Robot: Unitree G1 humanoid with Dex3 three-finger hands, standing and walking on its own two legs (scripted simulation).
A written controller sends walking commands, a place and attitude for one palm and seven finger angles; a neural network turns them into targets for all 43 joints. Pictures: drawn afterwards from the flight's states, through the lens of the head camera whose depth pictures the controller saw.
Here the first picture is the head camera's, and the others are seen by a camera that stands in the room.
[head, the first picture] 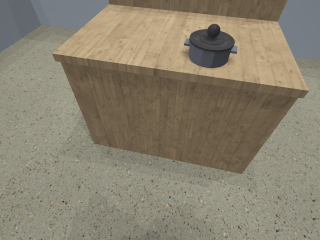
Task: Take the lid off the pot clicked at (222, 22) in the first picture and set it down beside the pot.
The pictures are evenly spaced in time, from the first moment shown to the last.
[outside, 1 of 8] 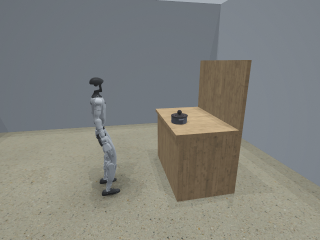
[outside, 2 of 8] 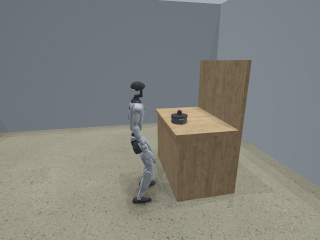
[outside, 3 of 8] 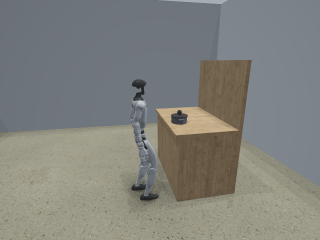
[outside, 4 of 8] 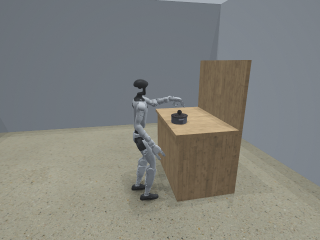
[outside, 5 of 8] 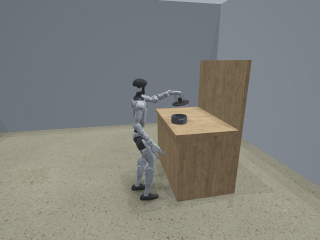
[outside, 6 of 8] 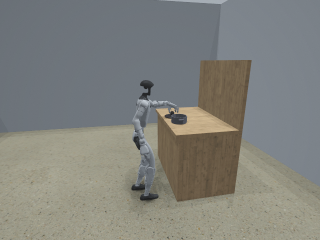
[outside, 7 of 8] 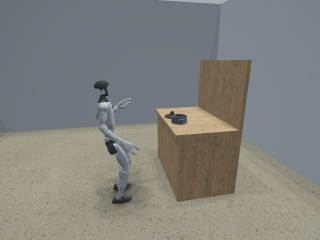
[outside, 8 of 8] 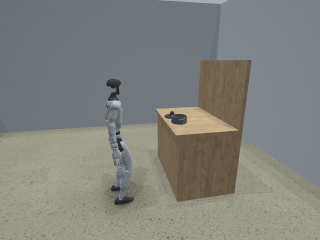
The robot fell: no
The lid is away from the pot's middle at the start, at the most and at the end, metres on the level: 0.00 0.25 0.23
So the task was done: yes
